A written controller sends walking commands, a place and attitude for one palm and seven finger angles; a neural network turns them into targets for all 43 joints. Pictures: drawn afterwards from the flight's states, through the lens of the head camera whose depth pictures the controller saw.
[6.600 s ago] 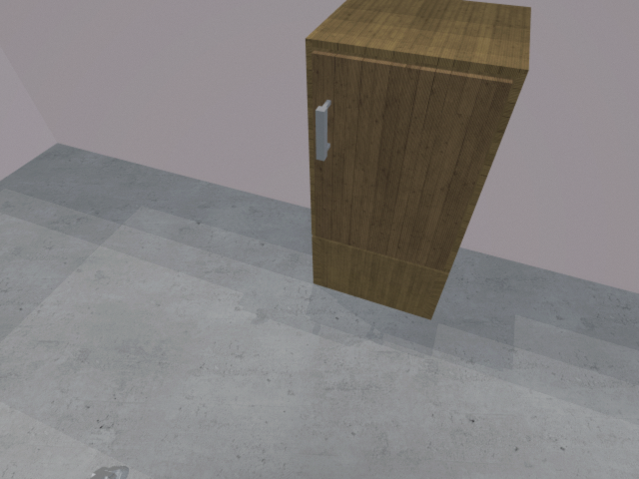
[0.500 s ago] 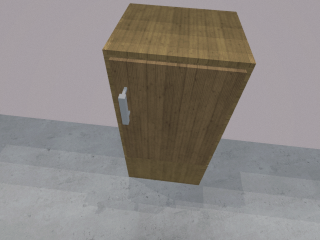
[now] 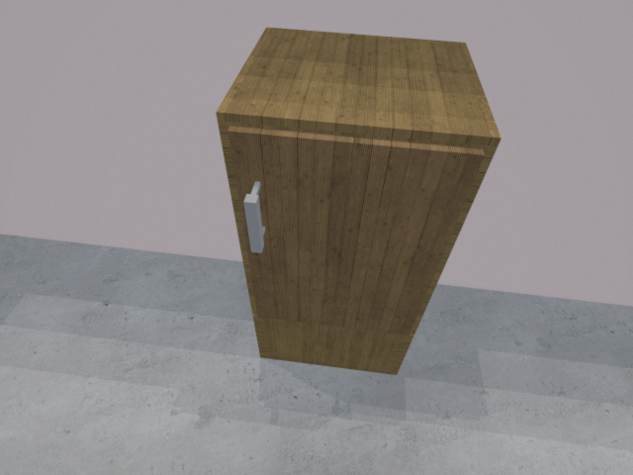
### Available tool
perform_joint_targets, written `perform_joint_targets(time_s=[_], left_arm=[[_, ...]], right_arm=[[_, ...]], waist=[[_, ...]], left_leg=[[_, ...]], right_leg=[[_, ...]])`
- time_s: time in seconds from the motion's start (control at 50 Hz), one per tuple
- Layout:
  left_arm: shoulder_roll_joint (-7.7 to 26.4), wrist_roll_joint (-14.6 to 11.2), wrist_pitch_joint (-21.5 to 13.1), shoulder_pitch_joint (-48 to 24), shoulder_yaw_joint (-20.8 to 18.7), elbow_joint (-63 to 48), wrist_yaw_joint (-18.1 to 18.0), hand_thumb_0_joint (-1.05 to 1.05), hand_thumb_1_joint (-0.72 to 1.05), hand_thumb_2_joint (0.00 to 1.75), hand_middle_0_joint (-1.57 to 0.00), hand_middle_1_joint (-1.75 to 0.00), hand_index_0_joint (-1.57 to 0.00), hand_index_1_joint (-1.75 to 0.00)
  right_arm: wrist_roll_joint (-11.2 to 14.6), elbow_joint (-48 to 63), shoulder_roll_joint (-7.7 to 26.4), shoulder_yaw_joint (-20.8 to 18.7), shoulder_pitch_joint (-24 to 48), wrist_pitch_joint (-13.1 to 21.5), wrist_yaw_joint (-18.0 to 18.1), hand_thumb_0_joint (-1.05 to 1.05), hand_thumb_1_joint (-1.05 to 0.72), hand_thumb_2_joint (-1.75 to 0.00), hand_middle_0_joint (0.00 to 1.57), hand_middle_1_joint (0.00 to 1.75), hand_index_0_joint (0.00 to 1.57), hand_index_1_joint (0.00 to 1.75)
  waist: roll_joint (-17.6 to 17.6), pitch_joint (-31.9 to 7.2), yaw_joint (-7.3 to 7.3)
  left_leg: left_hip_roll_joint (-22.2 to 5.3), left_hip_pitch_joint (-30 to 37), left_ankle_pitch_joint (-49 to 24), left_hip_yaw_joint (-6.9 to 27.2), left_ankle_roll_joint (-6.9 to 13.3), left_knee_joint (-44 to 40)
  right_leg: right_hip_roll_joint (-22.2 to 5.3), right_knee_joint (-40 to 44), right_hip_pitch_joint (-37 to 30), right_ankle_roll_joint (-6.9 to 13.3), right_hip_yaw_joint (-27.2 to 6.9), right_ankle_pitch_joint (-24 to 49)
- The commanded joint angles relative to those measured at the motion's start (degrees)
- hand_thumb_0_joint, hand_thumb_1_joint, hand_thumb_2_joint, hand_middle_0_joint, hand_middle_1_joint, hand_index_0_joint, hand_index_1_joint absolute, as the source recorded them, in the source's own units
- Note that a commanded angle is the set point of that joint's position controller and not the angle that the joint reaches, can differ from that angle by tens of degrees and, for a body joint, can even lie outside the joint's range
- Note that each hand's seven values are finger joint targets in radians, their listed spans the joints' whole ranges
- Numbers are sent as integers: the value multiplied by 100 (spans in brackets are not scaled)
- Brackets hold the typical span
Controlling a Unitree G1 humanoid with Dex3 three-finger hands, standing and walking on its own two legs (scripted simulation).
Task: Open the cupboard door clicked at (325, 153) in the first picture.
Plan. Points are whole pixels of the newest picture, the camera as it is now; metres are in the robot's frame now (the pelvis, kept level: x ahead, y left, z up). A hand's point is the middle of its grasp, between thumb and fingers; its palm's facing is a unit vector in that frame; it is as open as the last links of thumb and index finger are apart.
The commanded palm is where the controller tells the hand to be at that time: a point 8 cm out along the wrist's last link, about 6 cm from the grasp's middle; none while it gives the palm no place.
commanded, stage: look again from close up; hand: left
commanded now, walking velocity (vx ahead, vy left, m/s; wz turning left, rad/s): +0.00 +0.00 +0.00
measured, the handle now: (257, 217) +0.57 +0.15 -0.05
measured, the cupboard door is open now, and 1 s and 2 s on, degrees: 0 0 0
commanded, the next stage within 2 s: raise the hand with hooked fingers in 0.54 s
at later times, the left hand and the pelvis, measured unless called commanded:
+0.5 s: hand out of the picture +0.01 +0.16 -0.17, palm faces +0.02 -0.98 -0.22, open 7.3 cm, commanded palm none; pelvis +0.01 -0.01 -0.01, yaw +0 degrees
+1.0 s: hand (218, 416) +0.20 +0.15 -0.05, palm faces -0.08 -1.00 -0.04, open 8.2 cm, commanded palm +0.15 +0.22 -0.07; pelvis +0.00 -0.04 -0.08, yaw +1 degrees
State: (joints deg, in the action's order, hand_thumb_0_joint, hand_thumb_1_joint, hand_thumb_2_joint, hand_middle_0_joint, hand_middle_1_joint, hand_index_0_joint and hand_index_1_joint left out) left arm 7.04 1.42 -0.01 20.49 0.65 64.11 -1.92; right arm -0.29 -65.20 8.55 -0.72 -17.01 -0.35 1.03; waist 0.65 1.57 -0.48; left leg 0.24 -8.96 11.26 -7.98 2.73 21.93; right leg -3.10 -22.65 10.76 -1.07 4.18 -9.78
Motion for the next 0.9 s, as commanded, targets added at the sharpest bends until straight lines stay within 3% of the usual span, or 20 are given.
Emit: perform_joint_targets(time_s=[0.0,0.02,0.04,0.08,0.16,0.28,0.34,0.6,0.62,0.64,0.66,0.68,0.7,0.72,0.74,0.76,0.78,0.82,0.86,0.88], left_arm=[[672,65,-195,369,3,-15,-248,0,90,90,-20,-30,-20,-30],[867,-27,-220,208,-68,-209,-191,0,90,90,-20,-30,-20,-30],[855,-30,-216,133,-90,-300,-143,0,90,90,-20,-30,-20,-30],[664,-27,-162,224,-84,-322,-74,0,90,90,-20,-30,-20,-30],[411,-22,-147,292,-25,-247,-29,0,90,90,-20,-30,-20,-30],[451,-40,-176,220,-53,-266,-32,0,90,90,-20,-30,-20,-30],[457,-51,-178,131,-61,-270,-35,0,90,90,-20,-30,-20,-30],[578,-65,-199,41,-90,-191,-28,0,90,90,-20,-30,-20,-30],[824,-27,-178,332,-79,-13,-238,0,90,90,-20,-30,-20,-30],[1867,-1293,-1502,-3983,-599,-8691,-75,0,88,89,-20,-32,-20,-32],[1642,-875,-1251,-1644,-676,-7286,-335,0,85,88,-20,-33,-20,-33],[459,-972,-488,-127,-24,-6309,-521,0,83,87,-21,-34,-21,-34],[-5,-1161,-399,-184,264,-6382,-396,0,81,86,-21,-36,-21,-36],[415,-1264,-652,-566,-44,-6632,-304,0,78,85,-21,-37,-21,-37],[631,-1220,-908,-506,-297,-6482,-155,0,76,84,-21,-39,-21,-39],[546,-1245,-1225,-327,-391,-6059,61,0,74,83,-21,-40,-21,-40],[512,-1251,-1549,-5,-544,-5449,328,0,71,82,-21,-42,-21,-42],[398,-1452,-2361,1069,-887,-4789,1027,0,67,80,-22,-45,-22,-45],[557,-1615,-3219,1354,-1180,-4836,1818,0,62,78,-22,-48,-22,-48],[966,-1616,-3550,1461,-1601,-4662,2219,0,60,77,-22,-50,-22,-50]], right_arm=[[-42,570,670,38,196,218,-43,0,-90,-90,20,30,20,30],[-41,673,409,27,-169,159,-51,0,-90,-90,20,30,20,30],[-66,649,468,23,-428,179,-61,0,-90,-90,20,30,20,30],[-85,718,467,28,-501,218,-35,0,-90,-90,20,30,20,30],[-56,759,485,18,-513,197,-15,0,-90,-90,20,30,20,30],[-62,613,434,51,-641,242,-6,0,-90,-90,20,30,20,30],[-61,518,416,69,-637,241,2,0,-90,-90,20,30,20,30],[-42,284,414,109,-421,257,40,0,-90,-90,20,30,20,30],[19,666,741,19,141,214,-24,0,-90,-90,20,30,20,30],[292,2749,1680,-93,161,1076,303,0,-90,-90,20,30,20,30],[293,2396,1285,47,677,1588,479,0,-90,-90,20,30,20,30],[372,2390,1042,-50,604,1791,395,0,-90,-90,20,30,20,30],[431,2310,1073,-22,474,1892,404,0,-90,-90,20,30,20,30],[400,2557,1277,-93,589,2010,434,0,-90,-90,20,30,20,30],[302,2680,1392,-176,507,2070,426,0,-90,-90,20,30,20,30],[221,2830,1386,-218,484,2106,397,0,-90,-90,20,30,20,30],[204,3018,1376,-296,505,2129,325,0,-90,-90,20,30,20,30],[127,3351,1301,-430,674,2149,157,0,-90,-90,20,30,20,30],[118,3655,1302,-545,840,2142,-25,0,-90,-90,20,30,20,30],[154,3764,1316,-619,767,2110,-139,0,-90,-90,20,30,20,30]], waist=[[-114,662,-107],[-252,67,139],[-351,-75,199],[-1074,-71,95],[33,461,16],[-5,439,47],[192,466,74],[-28,250,55],[955,615,-149],[-317,-2323,716],[-1173,-2173,110],[-1243,-1068,230],[-722,-374,297],[-485,117,431],[80,1,491],[687,112,510],[835,109,371],[1555,-387,-87],[1103,-997,-280],[628,-1246,-386]], left_leg=[[-843,-890,-216,608,-272,375],[-495,-577,662,747,-271,195],[-541,-639,871,814,-206,127],[-748,-938,1237,1114,-49,-339],[-712,-1374,1485,1179,50,-540],[-675,-967,939,1042,16,-524],[-657,-843,710,944,-10,-474],[-663,-399,-167,728,-84,-266],[-829,-958,21,606,-243,677],[-96,692,-401,690,-81,148],[-183,545,-440,600,-78,86],[-217,-251,212,761,-260,-53],[-182,-592,655,815,-212,38],[-99,-897,901,912,-158,314],[-27,-1136,958,886,-145,608],[14,-1506,995,900,-139,967],[97,-1843,992,801,-180,1350],[125,-2650,875,719,-245,2061],[192,-3222,496,648,-289,2713],[196,-3384,179,656,-328,3016]], right_leg=[[-573,84,442,242,-551,578],[-676,193,396,361,-719,-875],[-532,-41,557,398,-603,-1360],[-264,-453,418,388,-228,-983],[-244,-314,301,350,-295,-746],[-312,-195,395,335,-405,-479],[-340,-115,430,328,-469,-418],[-416,58,173,326,-548,173],[-585,76,331,225,-646,1107],[35,-357,-177,221,-318,660],[185,-701,-19,368,-135,-57],[203,-699,605,319,118,-582],[224,-603,823,264,184,-589],[224,-519,1157,215,180,-890],[232,-551,1457,195,185,-1261],[257,-738,1896,182,232,-1554],[204,-902,2143,181,130,-1833],[184,-1525,2353,225,-69,-1951],[145,-2269,2229,287,-282,-1075],[101,-2640,2081,359,-463,-471]])
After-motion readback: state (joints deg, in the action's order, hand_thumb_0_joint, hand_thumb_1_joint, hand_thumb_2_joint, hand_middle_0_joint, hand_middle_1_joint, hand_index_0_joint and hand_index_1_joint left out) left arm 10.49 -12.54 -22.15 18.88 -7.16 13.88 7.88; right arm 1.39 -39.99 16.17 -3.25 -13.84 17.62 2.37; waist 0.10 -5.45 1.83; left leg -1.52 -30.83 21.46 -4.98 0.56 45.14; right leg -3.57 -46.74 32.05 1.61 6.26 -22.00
